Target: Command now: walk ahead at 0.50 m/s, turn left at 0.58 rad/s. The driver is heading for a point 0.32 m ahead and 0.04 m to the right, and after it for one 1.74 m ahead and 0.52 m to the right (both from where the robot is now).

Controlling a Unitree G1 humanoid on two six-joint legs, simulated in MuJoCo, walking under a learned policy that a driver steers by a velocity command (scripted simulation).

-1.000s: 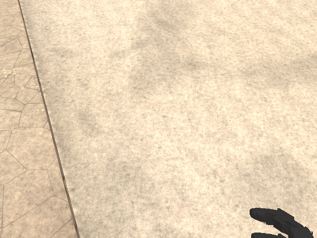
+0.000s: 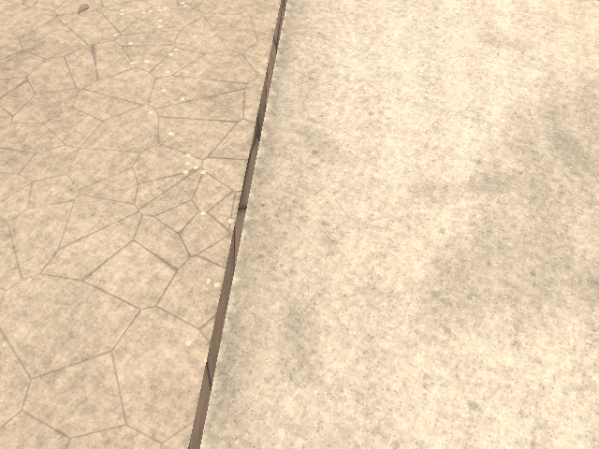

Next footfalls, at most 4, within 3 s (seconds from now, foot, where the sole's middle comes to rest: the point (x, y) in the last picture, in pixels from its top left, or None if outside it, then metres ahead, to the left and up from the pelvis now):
0.14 left None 0.24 0.14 -0.78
0.70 right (381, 429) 0.52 -0.11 -0.78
1.16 left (343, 296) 0.86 -0.02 -0.78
1.66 right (483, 286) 0.92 -0.38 -0.78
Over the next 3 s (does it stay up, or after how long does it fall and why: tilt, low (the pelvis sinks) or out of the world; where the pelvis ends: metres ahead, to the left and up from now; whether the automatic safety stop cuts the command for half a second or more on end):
stays up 1.55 -0.46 0.01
